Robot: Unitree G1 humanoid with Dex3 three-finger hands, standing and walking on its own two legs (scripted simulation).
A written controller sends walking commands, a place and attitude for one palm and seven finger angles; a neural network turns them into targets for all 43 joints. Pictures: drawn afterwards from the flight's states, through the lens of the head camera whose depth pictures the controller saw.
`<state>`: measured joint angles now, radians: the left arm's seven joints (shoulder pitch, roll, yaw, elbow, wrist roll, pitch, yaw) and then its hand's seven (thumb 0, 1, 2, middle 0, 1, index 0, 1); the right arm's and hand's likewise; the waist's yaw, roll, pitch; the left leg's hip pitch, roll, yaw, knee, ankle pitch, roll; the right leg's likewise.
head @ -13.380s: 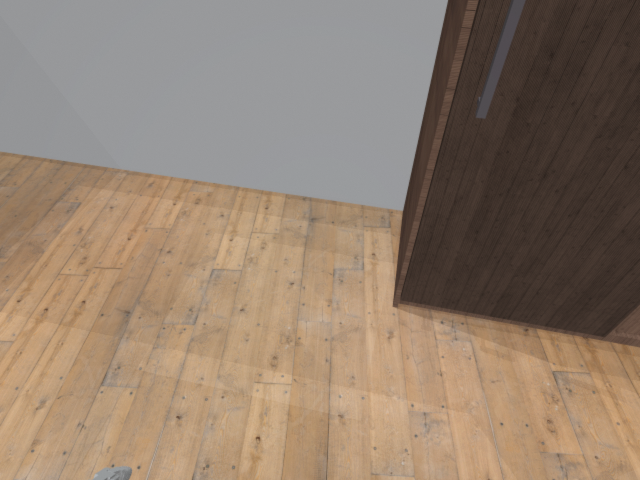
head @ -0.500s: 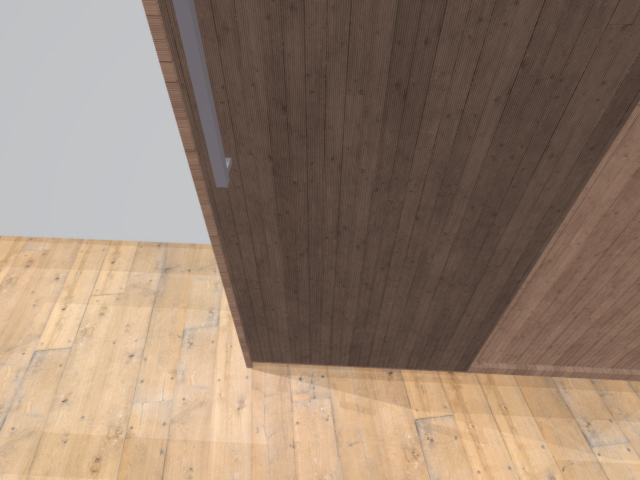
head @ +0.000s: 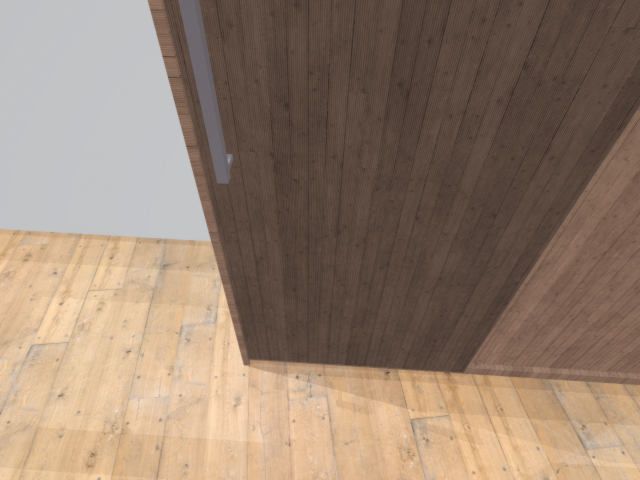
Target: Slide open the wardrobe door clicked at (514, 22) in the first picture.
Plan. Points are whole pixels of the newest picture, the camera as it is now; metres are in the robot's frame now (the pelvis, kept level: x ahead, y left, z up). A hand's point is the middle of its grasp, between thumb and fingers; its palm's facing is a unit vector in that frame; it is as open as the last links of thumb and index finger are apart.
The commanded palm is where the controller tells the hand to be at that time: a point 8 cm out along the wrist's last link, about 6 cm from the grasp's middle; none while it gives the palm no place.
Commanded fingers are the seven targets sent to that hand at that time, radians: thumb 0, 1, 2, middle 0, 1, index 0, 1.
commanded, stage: look again from close up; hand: left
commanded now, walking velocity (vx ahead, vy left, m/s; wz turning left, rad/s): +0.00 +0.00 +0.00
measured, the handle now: (210, 83) +0.59 +0.21 +0.22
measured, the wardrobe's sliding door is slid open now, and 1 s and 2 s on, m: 0.00 0.00 0.00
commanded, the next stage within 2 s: shuffle to correct the standing spot in 1.04 s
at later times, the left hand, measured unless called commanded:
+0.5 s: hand out of the picture -0.01 +0.16 -0.18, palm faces +0.07 -0.99 -0.15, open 7.4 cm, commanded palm none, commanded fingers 0.00 0.90 0.90 -0.20 -0.30 -0.20 -0.30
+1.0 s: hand out of the picture +0.01 +0.16 -0.18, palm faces +0.06 -0.99 -0.16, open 7.4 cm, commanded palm none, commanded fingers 0.00 0.90 0.90 -0.20 -0.30 -0.20 -0.30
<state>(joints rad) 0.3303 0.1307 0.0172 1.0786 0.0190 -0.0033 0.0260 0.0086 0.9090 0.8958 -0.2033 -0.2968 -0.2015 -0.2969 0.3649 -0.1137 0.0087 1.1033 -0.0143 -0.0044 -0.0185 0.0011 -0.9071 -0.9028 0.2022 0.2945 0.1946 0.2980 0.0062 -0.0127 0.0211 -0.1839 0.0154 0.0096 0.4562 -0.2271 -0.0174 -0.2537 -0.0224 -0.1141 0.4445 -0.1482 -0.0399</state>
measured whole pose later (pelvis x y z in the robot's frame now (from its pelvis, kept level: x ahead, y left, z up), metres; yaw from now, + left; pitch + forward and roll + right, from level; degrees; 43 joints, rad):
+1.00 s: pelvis +0.02 +0.00 +0.00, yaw +0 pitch -1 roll +0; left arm 0.33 0.12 0.02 1.08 0.02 -0.01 0.03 0.01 0.91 0.90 -0.20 -0.30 -0.20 -0.30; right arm 0.33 -0.11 0.01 1.10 -0.01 -0.02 -0.02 0.00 -0.91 -0.90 0.20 0.29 0.19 0.30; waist 0.01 -0.01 0.03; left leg -0.18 0.01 0.01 0.45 -0.26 -0.01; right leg -0.25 -0.02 -0.11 0.46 -0.18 -0.03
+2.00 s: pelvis +0.13 +0.07 -0.01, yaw +0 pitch +0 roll +1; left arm 0.30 0.14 0.04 1.06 0.02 0.03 0.03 0.01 0.91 0.90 -0.20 -0.30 -0.20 -0.30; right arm 0.22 -0.14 -0.03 1.04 -0.02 -0.01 -0.05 0.02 -0.95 -0.90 0.20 0.29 0.20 0.30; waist 0.02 -0.06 0.08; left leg -0.27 0.02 0.12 0.54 -0.26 0.02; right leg -0.24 -0.06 -0.07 0.62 -0.39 0.01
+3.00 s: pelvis +0.08 +0.07 +0.00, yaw +0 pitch -1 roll +1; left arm 0.31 0.15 -0.01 1.06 0.02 -0.01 0.02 0.01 0.91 0.90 -0.20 -0.30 -0.20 -0.30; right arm 0.34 -0.15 0.01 1.07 -0.02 0.00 0.00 0.00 -0.91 -0.90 0.20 0.29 0.20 0.30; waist -0.01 0.02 0.01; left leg -0.25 0.00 0.09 0.46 -0.19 0.03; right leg -0.25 -0.04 -0.07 0.50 -0.23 -0.01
